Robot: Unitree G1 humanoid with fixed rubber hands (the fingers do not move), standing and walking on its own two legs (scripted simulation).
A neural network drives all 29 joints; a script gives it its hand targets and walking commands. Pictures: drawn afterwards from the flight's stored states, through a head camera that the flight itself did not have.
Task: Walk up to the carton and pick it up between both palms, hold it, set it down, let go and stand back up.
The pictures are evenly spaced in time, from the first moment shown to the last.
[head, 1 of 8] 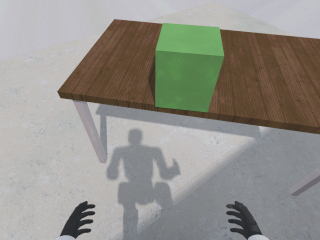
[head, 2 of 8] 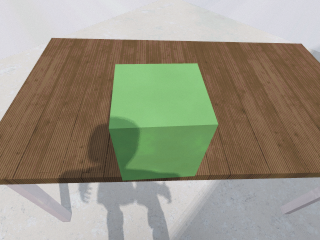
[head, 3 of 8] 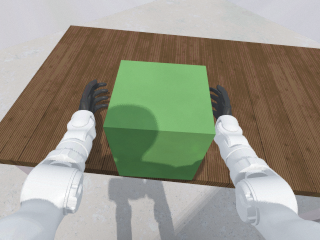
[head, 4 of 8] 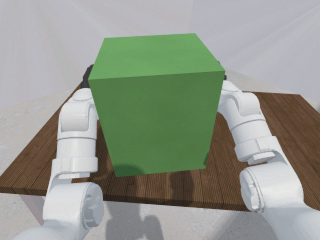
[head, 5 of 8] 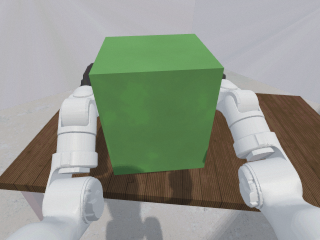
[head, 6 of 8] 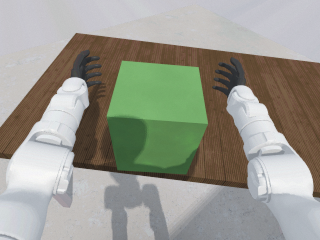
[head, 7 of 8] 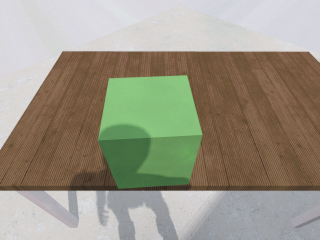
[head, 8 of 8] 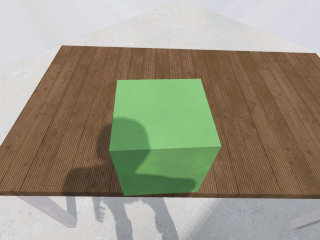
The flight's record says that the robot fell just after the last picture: no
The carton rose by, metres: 0.21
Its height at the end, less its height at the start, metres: +0.00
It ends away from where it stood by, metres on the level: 0.01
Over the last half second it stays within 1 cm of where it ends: yes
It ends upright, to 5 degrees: yes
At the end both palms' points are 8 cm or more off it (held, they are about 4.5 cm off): yes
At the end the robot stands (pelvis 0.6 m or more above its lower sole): yes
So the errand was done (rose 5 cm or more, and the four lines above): yes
